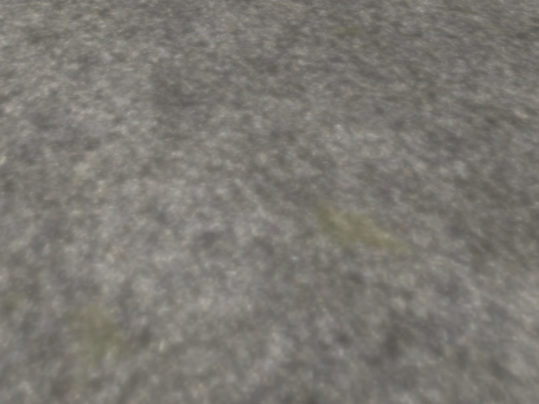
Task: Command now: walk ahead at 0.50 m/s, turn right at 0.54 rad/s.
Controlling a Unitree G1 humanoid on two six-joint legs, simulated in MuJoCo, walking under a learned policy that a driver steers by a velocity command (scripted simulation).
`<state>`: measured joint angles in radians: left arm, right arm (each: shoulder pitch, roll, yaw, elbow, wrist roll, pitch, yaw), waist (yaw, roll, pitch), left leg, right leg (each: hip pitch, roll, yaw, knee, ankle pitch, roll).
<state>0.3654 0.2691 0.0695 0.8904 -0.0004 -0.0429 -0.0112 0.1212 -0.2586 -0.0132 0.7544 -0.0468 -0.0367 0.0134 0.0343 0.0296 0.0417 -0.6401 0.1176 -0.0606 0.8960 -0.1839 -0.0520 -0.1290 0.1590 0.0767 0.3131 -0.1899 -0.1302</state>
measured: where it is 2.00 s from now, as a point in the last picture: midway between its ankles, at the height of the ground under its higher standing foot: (347, 275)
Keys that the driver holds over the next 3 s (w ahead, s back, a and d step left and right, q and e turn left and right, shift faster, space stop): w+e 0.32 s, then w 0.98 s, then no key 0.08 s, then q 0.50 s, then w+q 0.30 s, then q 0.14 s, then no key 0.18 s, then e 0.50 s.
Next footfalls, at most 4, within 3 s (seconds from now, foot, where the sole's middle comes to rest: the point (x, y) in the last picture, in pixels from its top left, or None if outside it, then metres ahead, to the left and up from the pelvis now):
0.22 left None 0.30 0.14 -0.78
0.70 right None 0.47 -0.14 -0.78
1.24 left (316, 278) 0.82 -0.05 -0.78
1.72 right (385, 255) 0.90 -0.26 -0.78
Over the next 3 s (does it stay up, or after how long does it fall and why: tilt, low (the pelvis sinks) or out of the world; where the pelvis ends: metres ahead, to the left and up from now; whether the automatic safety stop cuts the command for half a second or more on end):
stays up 0.96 -0.08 -0.01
